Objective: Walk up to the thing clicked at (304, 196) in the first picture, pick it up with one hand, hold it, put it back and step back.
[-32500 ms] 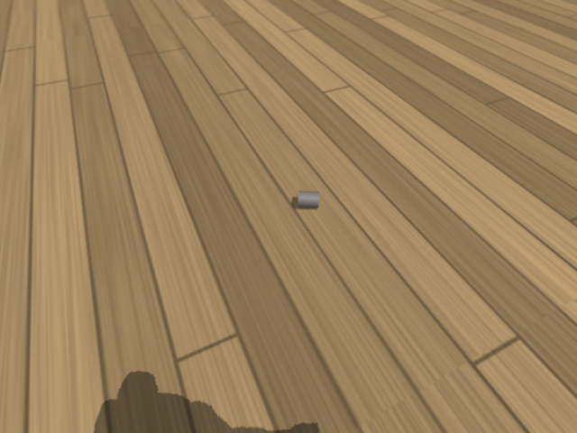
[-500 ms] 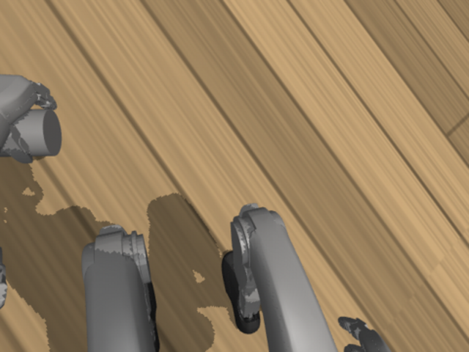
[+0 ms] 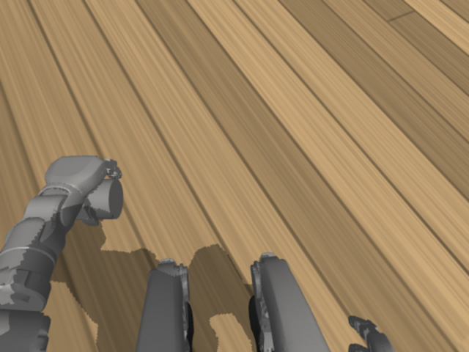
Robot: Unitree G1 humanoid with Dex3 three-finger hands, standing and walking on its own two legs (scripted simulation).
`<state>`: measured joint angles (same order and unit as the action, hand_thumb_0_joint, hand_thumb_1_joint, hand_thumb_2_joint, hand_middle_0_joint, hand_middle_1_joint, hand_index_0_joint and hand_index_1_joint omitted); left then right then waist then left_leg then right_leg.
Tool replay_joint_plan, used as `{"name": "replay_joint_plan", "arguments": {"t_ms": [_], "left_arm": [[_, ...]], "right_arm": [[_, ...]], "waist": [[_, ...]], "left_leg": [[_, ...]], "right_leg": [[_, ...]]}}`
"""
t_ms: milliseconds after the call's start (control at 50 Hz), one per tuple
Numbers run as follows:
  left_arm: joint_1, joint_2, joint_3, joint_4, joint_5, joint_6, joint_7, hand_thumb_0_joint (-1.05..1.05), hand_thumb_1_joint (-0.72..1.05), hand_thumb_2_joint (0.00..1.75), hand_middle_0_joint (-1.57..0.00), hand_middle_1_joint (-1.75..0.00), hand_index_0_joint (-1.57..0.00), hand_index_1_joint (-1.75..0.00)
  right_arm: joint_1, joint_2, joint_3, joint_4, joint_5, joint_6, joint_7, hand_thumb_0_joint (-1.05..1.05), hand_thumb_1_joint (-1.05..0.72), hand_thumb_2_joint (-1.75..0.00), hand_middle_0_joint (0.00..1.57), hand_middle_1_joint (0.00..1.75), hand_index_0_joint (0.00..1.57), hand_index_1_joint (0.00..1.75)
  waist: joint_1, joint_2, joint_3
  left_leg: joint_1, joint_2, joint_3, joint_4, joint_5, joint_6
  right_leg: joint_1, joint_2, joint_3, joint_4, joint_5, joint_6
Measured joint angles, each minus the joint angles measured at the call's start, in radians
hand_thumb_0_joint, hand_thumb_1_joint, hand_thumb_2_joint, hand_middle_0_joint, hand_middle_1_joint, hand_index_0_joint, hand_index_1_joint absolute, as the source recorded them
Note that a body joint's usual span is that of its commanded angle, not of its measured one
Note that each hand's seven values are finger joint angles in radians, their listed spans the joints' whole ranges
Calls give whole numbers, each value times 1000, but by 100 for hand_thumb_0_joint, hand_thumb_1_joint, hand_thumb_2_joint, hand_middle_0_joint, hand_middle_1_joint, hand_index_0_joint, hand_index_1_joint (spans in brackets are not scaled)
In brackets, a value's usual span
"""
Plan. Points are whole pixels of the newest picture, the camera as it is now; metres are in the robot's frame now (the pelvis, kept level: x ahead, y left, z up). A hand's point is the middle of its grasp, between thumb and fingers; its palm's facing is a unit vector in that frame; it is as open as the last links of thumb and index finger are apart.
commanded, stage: lift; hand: left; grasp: from above
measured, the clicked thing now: (90, 199) +0.42 +0.26 -0.12
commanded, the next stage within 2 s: hold in 0.74 s
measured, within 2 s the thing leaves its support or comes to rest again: neither
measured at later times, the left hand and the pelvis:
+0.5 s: hand (54, 180) +0.37 +0.24 +0.07, palm faces -0.48 -0.03 -0.88, open 10.4 cm; pelvis +0.04 +0.00 +0.15, yaw +2 degrees
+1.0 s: hand (37, 147) +0.39 +0.23 +0.13, palm faces -0.50 -0.03 -0.87, open 10.5 cm; pelvis +0.08 +0.00 +0.20, yaw +2 degrees
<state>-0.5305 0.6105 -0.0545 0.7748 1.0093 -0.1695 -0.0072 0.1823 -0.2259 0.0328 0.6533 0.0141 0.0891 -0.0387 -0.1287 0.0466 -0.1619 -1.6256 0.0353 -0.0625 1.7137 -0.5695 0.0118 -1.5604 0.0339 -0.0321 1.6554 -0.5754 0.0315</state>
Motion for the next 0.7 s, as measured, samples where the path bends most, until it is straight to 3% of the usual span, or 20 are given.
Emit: {"name": "replay_joint_plan", "arguments": {"t_ms": [200,460,700], "left_arm": [[102,-63,-42,45,4,9,36,-1,5,30,-72,-41,-74,-38],[135,-137,-96,110,50,12,105,-1,1,36,-68,-49,-70,-47],[151,-172,-104,87,34,60,100,-1,-1,41,-65,-55,-68,-52]], "right_arm": [[41,-8,-21,47,17,-51,-26,0,-90,-90,21,30,20,30],[81,-22,-51,78,23,-100,-19,1,-90,-90,21,30,20,30],[83,-10,-60,80,26,-87,-10,1,-91,-90,21,30,20,30]], "waist": [[14,-5,2],[42,-12,22],[55,-15,63]], "left_leg": [[341,3,17,-290,61,-5],[644,1,42,-561,117,-6],[861,-4,64,-767,170,-5]], "right_leg": [[334,-3,12,-288,65,-7],[628,-9,32,-553,126,-9],[836,-15,51,-752,180,-9]]}}
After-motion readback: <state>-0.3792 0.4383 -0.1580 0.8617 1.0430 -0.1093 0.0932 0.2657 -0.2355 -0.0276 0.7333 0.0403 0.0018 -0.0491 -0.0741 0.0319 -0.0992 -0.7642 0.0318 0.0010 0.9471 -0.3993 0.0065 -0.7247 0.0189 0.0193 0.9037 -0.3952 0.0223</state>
